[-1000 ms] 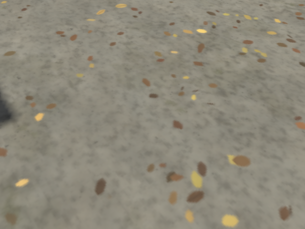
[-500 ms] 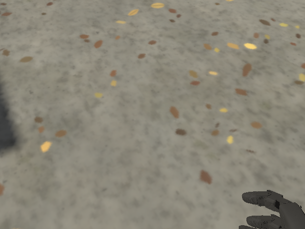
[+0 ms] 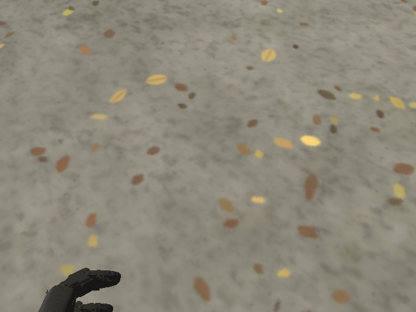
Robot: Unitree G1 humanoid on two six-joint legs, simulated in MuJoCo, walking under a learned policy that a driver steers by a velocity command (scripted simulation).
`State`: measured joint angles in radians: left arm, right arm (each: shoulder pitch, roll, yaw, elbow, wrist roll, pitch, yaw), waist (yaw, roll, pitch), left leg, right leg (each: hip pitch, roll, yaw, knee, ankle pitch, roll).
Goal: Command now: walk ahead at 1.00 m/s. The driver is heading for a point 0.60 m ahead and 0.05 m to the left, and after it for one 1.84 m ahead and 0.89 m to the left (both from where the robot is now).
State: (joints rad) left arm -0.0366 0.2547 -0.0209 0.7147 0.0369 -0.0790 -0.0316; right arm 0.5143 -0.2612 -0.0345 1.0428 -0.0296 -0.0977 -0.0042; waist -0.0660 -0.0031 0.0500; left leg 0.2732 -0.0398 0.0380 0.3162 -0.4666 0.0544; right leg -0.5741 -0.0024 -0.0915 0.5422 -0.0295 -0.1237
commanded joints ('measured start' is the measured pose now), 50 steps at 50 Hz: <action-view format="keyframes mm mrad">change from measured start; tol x32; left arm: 1 584 355 128 123 42 9 39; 24 597 35 59 194 -37 -28 27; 39 -11 116 28 -104 -13 -6 3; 44 599 333 117 9 47 -20 72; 50 381 92 74 61 13 -15 42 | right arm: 1 83 10 8 -117 31 -8 11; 17 -615 -46 49 -357 8 16 67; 23 46 -241 -44 -174 -10 32 1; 50 -284 -72 -33 -309 -4 69 50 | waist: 1 175 -293 -433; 14 77 -6 121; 22 -154 -122 -212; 24 -44 341 -411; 35 77 25 96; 43 256 12 -262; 45 146 -448 -472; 50 99 -97 -41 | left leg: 1 -836 -36 -48 1150 73 27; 16 -751 112 64 282 690 31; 22 -296 -56 107 225 353 130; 25 228 356 -902 -29 -27 384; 36 -747 66 -354 -244 393 213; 42 -434 61 -349 268 904 99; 45 -999 -74 -173 1100 -25 73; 50 -1024 131 -110 1010 194 49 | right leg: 1 1076 -397 713 -64 -580 -207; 13 301 -84 128 -517 30 -66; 21 718 -191 7 -96 1040 7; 23 457 -134 -26 553 689 19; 24 -6 81 22 1013 -322 97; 42 545 8 73 -29 -82 125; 45 1018 -527 993 -293 -741 -5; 50 546 -314 303 -304 -232 51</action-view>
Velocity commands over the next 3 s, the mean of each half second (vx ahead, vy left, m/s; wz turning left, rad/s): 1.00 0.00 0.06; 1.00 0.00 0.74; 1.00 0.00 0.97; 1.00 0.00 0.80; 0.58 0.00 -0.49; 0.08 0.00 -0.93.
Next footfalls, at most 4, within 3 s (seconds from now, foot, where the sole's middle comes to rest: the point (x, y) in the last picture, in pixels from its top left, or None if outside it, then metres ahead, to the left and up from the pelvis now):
0.46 left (184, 242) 0.67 0.07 -0.74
0.86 right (218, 141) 1.11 -0.08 -0.74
1.30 left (128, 101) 1.36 0.30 -0.74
1.72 right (83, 49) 1.75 0.54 -0.74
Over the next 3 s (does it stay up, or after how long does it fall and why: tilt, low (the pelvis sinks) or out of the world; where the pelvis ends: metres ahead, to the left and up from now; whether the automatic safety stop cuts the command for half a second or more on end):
stays up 1.77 1.17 0.03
